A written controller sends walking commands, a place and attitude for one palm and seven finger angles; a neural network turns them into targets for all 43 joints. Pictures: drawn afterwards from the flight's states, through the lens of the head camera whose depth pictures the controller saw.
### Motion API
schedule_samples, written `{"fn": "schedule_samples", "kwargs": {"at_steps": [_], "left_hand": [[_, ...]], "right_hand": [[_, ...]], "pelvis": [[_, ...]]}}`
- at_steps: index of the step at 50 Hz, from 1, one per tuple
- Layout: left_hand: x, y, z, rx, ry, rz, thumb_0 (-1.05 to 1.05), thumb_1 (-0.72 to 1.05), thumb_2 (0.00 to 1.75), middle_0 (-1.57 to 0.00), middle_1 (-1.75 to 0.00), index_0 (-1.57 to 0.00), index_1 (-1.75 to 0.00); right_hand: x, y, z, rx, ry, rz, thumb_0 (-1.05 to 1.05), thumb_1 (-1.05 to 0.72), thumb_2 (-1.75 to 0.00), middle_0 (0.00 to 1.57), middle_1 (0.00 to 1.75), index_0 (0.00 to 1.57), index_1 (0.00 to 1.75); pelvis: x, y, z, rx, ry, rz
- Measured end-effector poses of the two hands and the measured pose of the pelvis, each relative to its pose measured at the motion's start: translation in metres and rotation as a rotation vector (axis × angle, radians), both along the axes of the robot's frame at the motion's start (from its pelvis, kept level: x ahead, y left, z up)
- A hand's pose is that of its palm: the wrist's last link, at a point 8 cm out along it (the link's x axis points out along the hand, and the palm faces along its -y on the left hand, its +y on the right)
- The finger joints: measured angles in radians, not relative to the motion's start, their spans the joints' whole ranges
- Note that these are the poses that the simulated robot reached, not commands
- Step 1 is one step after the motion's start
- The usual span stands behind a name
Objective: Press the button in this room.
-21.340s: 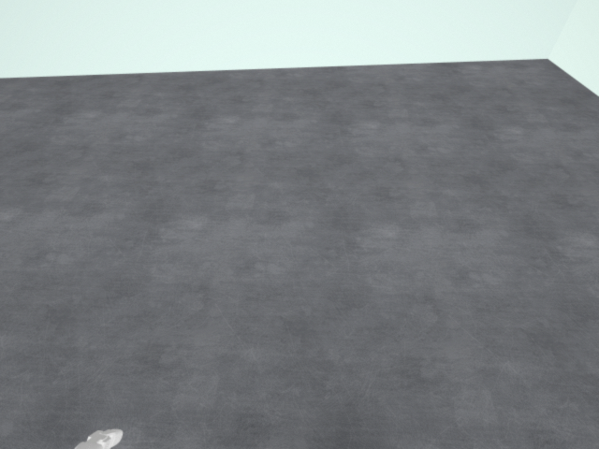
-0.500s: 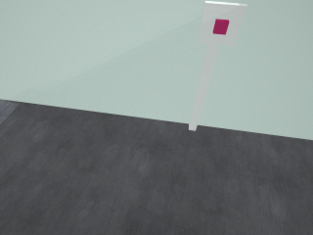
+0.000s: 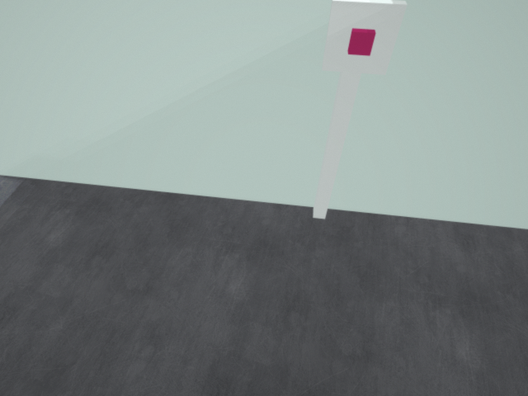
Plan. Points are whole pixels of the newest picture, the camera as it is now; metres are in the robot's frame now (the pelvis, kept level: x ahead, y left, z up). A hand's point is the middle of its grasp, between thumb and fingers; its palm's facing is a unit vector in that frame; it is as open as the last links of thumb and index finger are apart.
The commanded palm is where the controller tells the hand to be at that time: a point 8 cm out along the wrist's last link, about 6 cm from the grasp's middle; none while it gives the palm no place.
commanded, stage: stand and wait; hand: left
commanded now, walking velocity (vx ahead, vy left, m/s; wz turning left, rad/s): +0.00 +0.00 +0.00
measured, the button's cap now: (361, 41) +1.00 -0.23 +0.09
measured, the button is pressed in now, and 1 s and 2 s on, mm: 0 0 0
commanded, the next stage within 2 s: look at it before walking up in 0.04 s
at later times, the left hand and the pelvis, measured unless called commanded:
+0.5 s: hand out of the picture -0.04 +0.14 -0.18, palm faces +0.06 -0.98 -0.17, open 7.4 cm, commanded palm none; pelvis +0.00 -0.01 +0.00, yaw +1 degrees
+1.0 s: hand out of the picture +0.00 +0.18 -0.19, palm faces -0.04 -0.98 -0.20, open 7.4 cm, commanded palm none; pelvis -0.02 +0.00 -0.01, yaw -6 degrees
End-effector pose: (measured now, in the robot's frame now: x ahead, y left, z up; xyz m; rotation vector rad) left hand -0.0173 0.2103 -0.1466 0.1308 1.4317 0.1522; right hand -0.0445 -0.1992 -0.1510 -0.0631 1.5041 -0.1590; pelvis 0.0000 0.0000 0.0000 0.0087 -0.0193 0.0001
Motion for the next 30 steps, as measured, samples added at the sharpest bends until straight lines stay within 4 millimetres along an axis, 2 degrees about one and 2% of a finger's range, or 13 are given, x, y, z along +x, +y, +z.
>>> {"fn": "schedule_samples", "kwargs": {"at_steps": [6, 14, 30], "left_hand": [[-0.008, -0.010, -0.002, -0.014, 0.011, 0.018, 0.00, 0.91, 0.90, -0.20, -0.30, -0.20, -0.30], [-0.018, -0.019, -0.003, -0.026, 0.028, 0.034, 0.00, 0.91, 0.90, -0.20, -0.30, -0.20, -0.30], [-0.021, -0.013, 0.000, -0.005, 0.028, 0.032, 0.00, 0.91, 0.90, -0.20, -0.30, -0.20, -0.30]], "right_hand": [[0.017, -0.002, -0.001, 0.001, -0.041, 0.013, 0.00, -0.91, -0.90, 0.20, 0.30, 0.20, 0.30], [0.029, -0.016, 0.001, -0.031, -0.063, 0.028, 0.01, -0.92, -0.90, 0.20, 0.30, 0.20, 0.30], [0.030, -0.023, 0.002, -0.035, -0.069, 0.037, 0.00, -0.91, -0.90, 0.20, 0.30, 0.20, 0.30]], "pelvis": [[0.002, -0.003, 0.000, 0.000, -0.003, 0.004], [0.002, -0.006, 0.000, -0.001, -0.004, 0.007], [-0.001, -0.010, 0.000, -0.003, -0.006, 0.011]]}}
